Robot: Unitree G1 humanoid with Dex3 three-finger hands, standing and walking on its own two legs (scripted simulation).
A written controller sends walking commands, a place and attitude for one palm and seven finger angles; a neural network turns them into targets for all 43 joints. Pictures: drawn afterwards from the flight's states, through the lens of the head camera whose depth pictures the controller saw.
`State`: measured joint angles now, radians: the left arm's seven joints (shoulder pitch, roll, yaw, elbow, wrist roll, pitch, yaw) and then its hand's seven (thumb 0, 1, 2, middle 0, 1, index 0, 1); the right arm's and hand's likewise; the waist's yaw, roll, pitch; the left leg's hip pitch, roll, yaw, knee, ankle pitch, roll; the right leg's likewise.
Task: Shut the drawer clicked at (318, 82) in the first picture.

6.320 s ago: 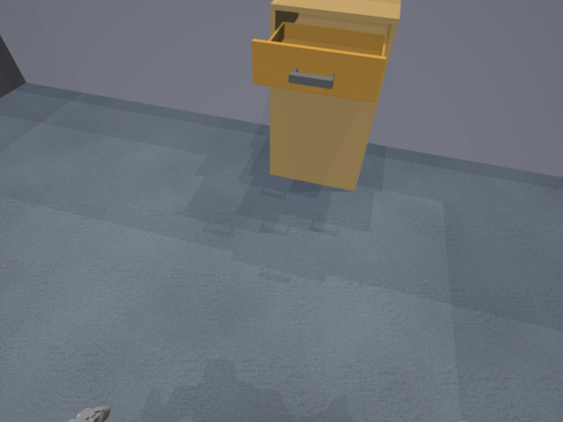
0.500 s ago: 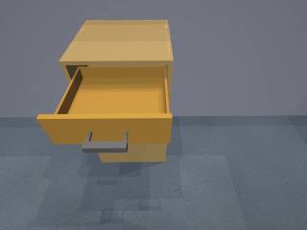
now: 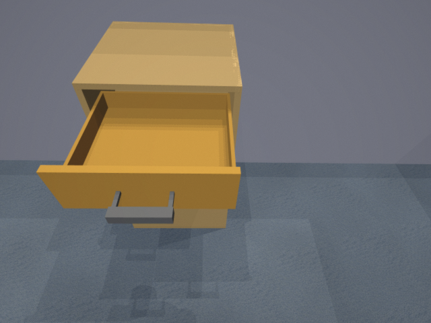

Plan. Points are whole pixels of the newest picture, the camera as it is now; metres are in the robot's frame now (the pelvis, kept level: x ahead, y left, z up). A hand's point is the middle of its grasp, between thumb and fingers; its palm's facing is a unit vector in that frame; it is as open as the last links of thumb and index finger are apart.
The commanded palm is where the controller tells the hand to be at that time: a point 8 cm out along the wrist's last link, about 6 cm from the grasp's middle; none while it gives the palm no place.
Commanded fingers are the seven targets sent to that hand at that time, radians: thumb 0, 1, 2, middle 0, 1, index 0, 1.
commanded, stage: shuffle to correct the standing spot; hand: left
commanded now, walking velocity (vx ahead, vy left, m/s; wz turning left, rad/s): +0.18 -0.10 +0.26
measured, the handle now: (142, 205) +0.36 +0.18 -0.02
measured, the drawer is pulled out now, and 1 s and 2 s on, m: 0.30 0.30 0.30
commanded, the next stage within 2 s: come to a stop and stand still in 0.10 s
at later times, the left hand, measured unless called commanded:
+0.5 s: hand out of the picture +0.03 +0.14 -0.18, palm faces +0.08 -0.98 -0.18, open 7.4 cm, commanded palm none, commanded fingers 0.00 0.90 0.90 -0.20 -0.30 -0.20 -0.30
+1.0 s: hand out of the picture +0.10 +0.15 -0.17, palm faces +0.05 -0.97 -0.22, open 7.4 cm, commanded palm none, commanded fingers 0.00 0.90 0.90 -0.20 -0.30 -0.20 -0.30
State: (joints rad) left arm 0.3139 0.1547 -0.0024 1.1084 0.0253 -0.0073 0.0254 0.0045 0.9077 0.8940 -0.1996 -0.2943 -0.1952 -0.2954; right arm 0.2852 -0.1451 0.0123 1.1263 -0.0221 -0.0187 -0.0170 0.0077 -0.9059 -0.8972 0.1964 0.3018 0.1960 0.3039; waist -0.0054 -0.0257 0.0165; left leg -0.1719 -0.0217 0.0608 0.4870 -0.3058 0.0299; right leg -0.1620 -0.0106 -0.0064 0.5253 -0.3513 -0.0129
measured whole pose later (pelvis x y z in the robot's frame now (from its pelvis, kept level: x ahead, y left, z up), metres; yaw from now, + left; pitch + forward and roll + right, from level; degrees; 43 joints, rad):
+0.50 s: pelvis +0.07 -0.02 +0.00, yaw +1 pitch -2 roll +1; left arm 0.33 0.14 0.00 1.11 0.02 0.00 0.04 0.01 0.91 0.89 -0.20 -0.29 -0.20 -0.30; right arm 0.21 -0.16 0.01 1.09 -0.01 -0.02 -0.05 0.01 -0.94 -0.90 0.20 0.30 0.20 0.30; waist 0.02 -0.04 0.07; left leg -0.15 -0.01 0.09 0.51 -0.32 0.03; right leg -0.24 -0.05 -0.03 0.60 -0.31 -0.01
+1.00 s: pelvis +0.06 -0.04 +0.00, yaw +1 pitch -1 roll +1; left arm 0.22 0.18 0.03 1.02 0.02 0.02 0.03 0.00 0.91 0.89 -0.20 -0.29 -0.20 -0.30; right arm 0.30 -0.15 0.00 1.07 -0.02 0.01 -0.01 0.01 -0.91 -0.90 0.19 0.30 0.19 0.30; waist 0.00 -0.02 0.04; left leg -0.18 0.02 0.08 0.47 -0.27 0.00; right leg -0.25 -0.02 -0.04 0.51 -0.25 -0.01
